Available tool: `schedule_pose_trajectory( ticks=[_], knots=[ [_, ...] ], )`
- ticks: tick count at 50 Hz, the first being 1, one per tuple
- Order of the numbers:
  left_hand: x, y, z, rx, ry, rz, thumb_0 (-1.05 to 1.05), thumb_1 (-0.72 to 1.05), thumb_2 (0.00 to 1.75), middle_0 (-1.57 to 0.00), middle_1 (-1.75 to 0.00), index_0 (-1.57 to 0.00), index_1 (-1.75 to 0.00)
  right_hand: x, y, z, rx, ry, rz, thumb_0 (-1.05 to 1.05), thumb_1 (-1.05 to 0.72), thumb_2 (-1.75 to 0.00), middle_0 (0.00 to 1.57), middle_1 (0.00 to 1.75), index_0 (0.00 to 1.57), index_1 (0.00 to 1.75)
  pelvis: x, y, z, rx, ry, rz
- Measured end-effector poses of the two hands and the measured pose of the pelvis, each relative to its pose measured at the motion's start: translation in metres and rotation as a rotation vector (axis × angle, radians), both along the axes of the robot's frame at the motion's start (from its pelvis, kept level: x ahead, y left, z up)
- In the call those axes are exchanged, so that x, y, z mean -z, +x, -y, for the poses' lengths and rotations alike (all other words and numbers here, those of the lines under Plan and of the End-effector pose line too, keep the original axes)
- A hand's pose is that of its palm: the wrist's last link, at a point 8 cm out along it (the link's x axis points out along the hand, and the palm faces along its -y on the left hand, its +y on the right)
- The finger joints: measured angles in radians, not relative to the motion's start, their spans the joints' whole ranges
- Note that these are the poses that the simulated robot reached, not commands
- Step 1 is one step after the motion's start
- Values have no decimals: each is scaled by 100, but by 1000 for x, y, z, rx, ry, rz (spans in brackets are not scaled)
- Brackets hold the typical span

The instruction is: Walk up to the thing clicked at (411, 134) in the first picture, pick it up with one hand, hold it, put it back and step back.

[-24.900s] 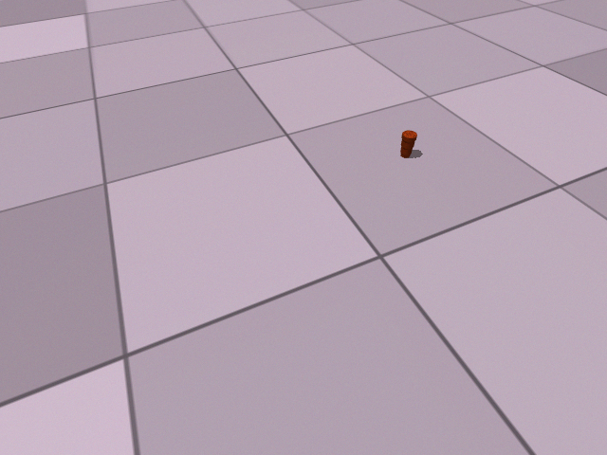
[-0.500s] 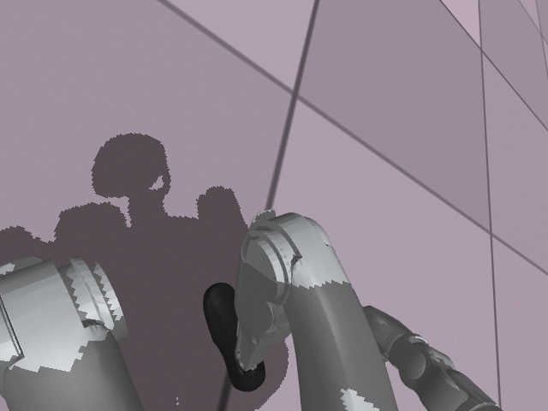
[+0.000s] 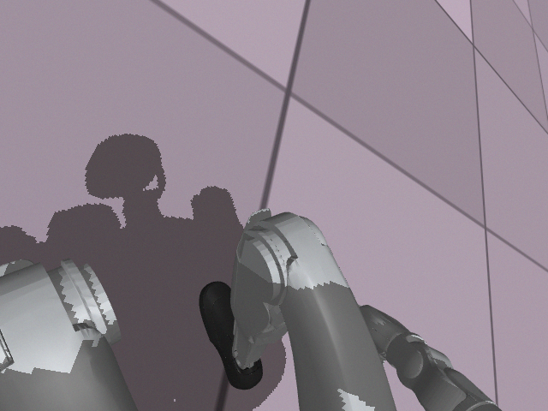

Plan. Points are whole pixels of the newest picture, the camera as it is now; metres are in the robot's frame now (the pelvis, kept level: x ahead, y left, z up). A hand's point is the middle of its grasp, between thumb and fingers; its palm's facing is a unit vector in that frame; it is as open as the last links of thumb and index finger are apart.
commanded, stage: withdraw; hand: left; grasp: from the side
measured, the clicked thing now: out of the picture +0.44 +0.38 -0.22
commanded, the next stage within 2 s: rise in 0.38 s
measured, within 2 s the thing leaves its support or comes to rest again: rests again in 0.56 s
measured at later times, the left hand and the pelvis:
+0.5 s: hand out of the picture +0.41 +0.49 -0.08, palm faces +0.67 -0.74 -0.07, open 15.9 cm; pelvis +0.00 +0.00 +0.01, yaw +1 degrees
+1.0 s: hand out of the picture +0.26 +0.46 +0.04, palm faces +0.49 -0.69 -0.54, open 17.1 cm; pelvis +0.01 -0.01 +0.10, yaw +10 degrees
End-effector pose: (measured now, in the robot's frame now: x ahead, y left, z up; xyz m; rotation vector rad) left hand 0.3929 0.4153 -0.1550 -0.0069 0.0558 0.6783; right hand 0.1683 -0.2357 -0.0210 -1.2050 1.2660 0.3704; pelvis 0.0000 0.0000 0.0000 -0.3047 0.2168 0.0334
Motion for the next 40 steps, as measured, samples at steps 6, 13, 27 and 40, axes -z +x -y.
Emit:
schedule_pose_trajectory(
  ticks=[6,13,27,40],
  knots=[
    [0,0,-3,-11,0,3,-1,-38,34,-37,-41,-40,-39,0,-3,1,6,-3,-6,-1,-88,-89,21,30,21,30,0,0,0,2,0,1],
    [-22,0,-30,-52,39,51,-1,-42,31,-28,-35,-31,-32,0,-7,4,42,-18,-16,-1,-87,-89,21,30,21,30,-3,1,1,-2,2,-12],
    [-80,-45,-96,-30,74,-45,-1,-46,21,-21,-28,-25,-24,6,-8,9,168,49,16,0,-86,-89,21,30,21,31,-12,5,0,-24,17,-89],
    [-150,-112,-113,-96,152,-361,-1,-44,13,-10,-12,-11,-11,2,19,6,389,221,130,0,-90,-90,21,30,21,31,-43,8,8,-77,67,-221]
  ],
)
